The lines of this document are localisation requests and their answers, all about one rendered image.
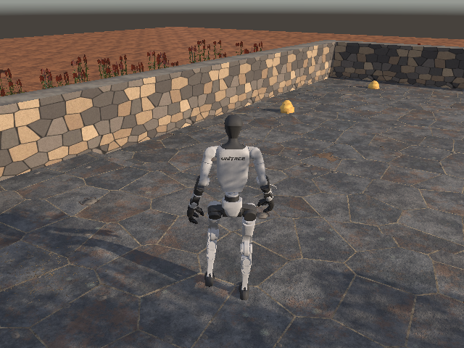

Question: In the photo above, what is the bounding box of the right robot hand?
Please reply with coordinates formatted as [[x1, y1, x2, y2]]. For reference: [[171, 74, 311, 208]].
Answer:
[[257, 199, 274, 212]]

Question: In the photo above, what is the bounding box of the left robot hand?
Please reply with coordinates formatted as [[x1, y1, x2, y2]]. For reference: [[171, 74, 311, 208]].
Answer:
[[187, 206, 204, 224]]

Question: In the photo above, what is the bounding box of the robot right upper arm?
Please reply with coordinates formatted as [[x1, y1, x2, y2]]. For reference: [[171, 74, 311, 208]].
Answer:
[[248, 146, 268, 186]]

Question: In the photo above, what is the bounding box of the right robot forearm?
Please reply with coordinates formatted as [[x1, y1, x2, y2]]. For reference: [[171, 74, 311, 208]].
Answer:
[[260, 176, 273, 202]]

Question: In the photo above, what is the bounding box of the left robot forearm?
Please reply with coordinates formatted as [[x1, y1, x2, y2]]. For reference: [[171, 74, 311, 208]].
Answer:
[[189, 175, 204, 209]]

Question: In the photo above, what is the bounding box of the right robot thigh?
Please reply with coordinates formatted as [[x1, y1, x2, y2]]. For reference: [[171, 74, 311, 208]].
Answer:
[[240, 203, 257, 257]]

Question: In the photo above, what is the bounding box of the robot left upper arm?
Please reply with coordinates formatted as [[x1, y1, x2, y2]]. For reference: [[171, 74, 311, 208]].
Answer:
[[198, 146, 218, 187]]

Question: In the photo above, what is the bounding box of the left robot foot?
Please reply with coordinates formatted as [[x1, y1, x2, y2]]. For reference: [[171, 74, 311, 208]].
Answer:
[[204, 272, 215, 287]]

